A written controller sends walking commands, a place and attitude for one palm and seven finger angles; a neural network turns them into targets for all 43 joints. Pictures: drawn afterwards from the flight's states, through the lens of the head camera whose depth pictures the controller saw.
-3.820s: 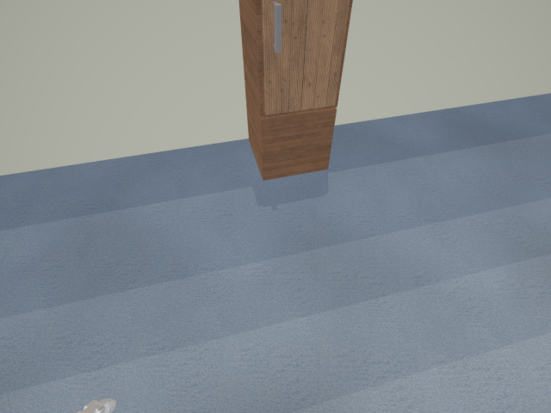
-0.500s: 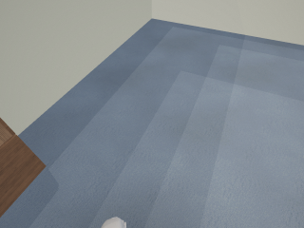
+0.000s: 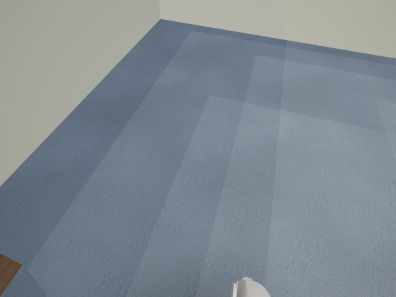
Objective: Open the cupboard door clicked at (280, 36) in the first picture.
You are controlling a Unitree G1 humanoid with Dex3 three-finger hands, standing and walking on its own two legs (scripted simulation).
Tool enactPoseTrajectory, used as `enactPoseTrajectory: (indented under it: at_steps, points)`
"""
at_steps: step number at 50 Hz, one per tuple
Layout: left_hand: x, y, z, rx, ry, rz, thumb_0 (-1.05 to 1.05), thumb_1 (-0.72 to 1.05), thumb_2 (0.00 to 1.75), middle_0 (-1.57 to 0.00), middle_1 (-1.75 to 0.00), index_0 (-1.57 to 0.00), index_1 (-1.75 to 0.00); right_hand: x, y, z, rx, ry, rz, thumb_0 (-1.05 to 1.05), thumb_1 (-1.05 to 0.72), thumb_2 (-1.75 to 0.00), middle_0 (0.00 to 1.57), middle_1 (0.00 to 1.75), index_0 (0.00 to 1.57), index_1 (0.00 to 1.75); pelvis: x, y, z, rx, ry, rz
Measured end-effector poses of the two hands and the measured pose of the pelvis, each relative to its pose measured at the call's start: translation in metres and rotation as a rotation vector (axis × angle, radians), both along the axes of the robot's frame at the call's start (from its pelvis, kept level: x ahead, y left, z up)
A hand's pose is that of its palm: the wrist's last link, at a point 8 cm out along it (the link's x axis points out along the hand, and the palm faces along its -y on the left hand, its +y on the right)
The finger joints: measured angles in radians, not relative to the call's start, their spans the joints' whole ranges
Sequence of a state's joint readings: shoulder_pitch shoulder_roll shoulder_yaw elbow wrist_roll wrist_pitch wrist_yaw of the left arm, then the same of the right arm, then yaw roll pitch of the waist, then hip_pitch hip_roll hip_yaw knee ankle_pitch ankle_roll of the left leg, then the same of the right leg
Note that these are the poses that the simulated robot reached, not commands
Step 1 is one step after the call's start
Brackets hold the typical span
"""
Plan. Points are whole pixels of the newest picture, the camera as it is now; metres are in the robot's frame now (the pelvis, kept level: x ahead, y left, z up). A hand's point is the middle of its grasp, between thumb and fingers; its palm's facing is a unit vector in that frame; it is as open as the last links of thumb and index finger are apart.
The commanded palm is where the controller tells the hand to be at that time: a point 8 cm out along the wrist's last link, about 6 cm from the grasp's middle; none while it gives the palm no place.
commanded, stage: turn to face it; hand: left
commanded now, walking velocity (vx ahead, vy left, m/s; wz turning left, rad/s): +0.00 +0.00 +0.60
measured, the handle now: out of the picture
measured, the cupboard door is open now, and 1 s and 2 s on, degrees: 0 0 0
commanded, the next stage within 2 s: none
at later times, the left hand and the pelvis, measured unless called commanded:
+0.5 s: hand out of the picture +0.14 +0.17 -0.19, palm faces +0.24 -0.96 -0.16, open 7.3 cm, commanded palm none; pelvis +0.06 -0.02 -0.02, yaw +12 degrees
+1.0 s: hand out of the picture +0.03 +0.22 -0.17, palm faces +0.49 -0.83 -0.27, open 7.4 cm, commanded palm none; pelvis +0.04 -0.02 +0.00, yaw +28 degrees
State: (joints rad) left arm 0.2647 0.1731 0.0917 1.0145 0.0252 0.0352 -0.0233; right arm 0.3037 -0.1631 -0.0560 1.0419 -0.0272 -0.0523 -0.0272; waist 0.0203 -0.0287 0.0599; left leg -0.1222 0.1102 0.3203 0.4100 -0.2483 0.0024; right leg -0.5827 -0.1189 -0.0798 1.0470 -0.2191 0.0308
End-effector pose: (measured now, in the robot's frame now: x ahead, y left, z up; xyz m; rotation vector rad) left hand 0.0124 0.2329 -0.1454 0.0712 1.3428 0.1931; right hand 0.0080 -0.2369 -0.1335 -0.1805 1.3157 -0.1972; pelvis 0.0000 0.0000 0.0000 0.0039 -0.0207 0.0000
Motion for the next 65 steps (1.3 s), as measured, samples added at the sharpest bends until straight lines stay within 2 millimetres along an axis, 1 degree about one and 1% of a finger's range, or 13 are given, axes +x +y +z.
enactPoseTrajectory:
  at_steps: [6,9,13,17,22,27,30,34,41,47,54,60,65]
  points:
    - [0.098,-0.018,0.004,0.066,-0.104,-0.122,0.0,0.92,0.9,-0.2,-0.3,-0.19,-0.3,-0.023,-0.007,-0.02,0.066,0.142,-0.097,0.0,-0.92,-0.9,0.2,0.3,0.2,0.3,0.037,-0.023,-0.01,0.016,0.007,-0.013]
    - [0.132,-0.035,0.002,0.088,-0.172,-0.137,0.0,0.92,0.9,-0.19,-0.3,-0.19,-0.3,-0.024,-0.011,-0.035,0.109,0.209,-0.109,0.0,-0.91,-0.9,0.2,0.3,0.2,0.3,0.055,-0.036,-0.02,0.016,0.01,0.008]
    - [0.15,-0.053,0.01,0.067,-0.228,-0.103,0.0,0.91,0.9,-0.2,-0.3,-0.19,-0.3,0.002,-0.013,-0.036,0.125,0.224,-0.063,0.0,-0.91,-0.9,0.2,0.3,0.2,0.3,0.064,-0.04,-0.015,0.006,0.001,0.067]
    - [0.149,-0.056,0.013,0.049,-0.261,-0.029,-0.01,0.92,0.9,-0.2,-0.3,-0.2,-0.3,0.047,-0.017,-0.03,0.109,0.147,0.005,0.0,-0.91,-0.9,0.2,0.3,0.2,0.3,0.066,-0.038,-0.011,0.001,-0.005,0.115]
    - [0.131,-0.035,0.003,0.043,-0.256,0.047,-0.02,0.92,0.9,-0.2,-0.3,-0.2,-0.3,0.108,-0.017,-0.019,0.054,0.016,0.105,0.0,-0.91,-0.9,0.2,0.3,0.2,0.3,0.063,-0.027,-0.014,-0.019,-0.008,0.177]
    - [0.092,0.002,-0.026,0.03,-0.207,0.146,-0.01,0.91,0.9,-0.2,-0.3,-0.2,-0.3,0.155,-0.006,-0.01,-0.03,-0.098,0.212,0.0,-0.91,-0.9,0.2,0.3,0.2,0.3,0.057,-0.006,-0.029,-0.044,-0.011,0.232]
    - [0.063,0.021,-0.029,0.038,-0.131,0.181,0.0,0.91,0.9,-0.2,-0.3,-0.2,-0.3,0.166,0.002,0.002,-0.057,-0.129,0.254,0.0,-0.91,-0.9,0.2,0.3,0.2,0.3,0.052,0.0,-0.025,-0.048,-0.004,0.251]
    - [0.032,0.038,-0.015,0.058,-0.086,0.236,0.0,0.91,0.9,-0.2,-0.3,-0.19,-0.3,0.169,0.011,0.015,-0.072,-0.106,0.308,0.0,-0.91,-0.9,0.2,0.3,0.2,0.3,0.049,0.006,-0.011,-0.058,0.013,0.296]
    - [-0.008,0.047,0.002,0.109,-0.053,0.324,0.0,0.91,0.9,-0.2,-0.3,-0.19,-0.3,0.178,0.023,0.018,-0.045,-0.089,0.383,0.0,-0.9,-0.9,0.2,0.3,0.2,0.3,0.046,0.007,-0.001,-0.056,0.022,0.371]
    - [-0.018,0.035,0.009,0.136,-0.075,0.375,0.0,0.91,0.9,-0.2,-0.3,-0.19,-0.3,0.186,0.022,0.009,-0.011,-0.08,0.441,0.0,-0.9,-0.9,0.2,0.3,0.2,0.3,0.042,-0.007,-0.003,-0.05,0.021,0.444]
    - [-0.02,-0.004,0.019,0.171,-0.146,0.435,0.0,0.91,0.9,-0.2,-0.3,-0.19,-0.3,0.201,0.002,-0.009,0.029,-0.059,0.511,0.0,-0.9,-0.9,0.2,0.3,0.2,0.3,0.038,-0.039,-0.009,-0.031,0.027,0.536]
    - [-0.055,-0.047,0.028,0.191,-0.114,0.517,0.0,0.91,0.9,-0.2,-0.3,-0.2,-0.3,0.224,-0.011,-0.014,0.048,-0.056,0.587,0.0,-0.91,-0.9,0.2,0.3,0.2,0.3,0.037,-0.061,-0.006,-0.002,0.017,0.622]
    - [-0.077,-0.068,0.028,0.178,-0.095,0.579,0.0,0.91,0.9,-0.2,-0.3,-0.2,-0.3,0.235,-0.01,-0.008,0.039,-0.045,0.659,0.0,-0.91,-0.9,0.2,0.3,0.2,0.3,0.036,-0.067,-0.002,0.017,0.012,0.698]
